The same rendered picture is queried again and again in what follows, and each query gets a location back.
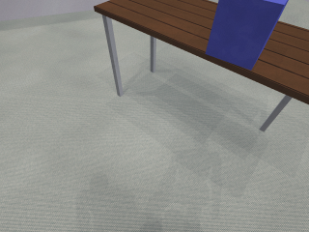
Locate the table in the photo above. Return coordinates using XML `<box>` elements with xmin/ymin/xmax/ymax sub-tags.
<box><xmin>94</xmin><ymin>0</ymin><xmax>309</xmax><ymax>131</ymax></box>

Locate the carton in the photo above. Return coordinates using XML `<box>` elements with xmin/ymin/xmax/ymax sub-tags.
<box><xmin>205</xmin><ymin>0</ymin><xmax>289</xmax><ymax>71</ymax></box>

